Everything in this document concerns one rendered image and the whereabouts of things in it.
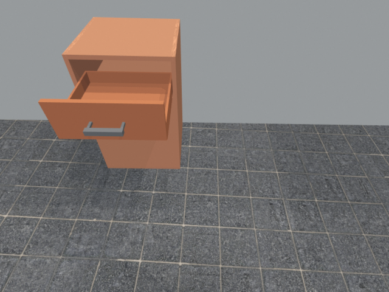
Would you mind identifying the handle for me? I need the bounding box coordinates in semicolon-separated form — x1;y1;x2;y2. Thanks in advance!
83;122;125;136

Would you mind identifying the drawer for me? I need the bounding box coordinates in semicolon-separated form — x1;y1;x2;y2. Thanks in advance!
38;71;173;141

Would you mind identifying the cabinet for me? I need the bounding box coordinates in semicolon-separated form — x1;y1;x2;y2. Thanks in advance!
62;17;182;169

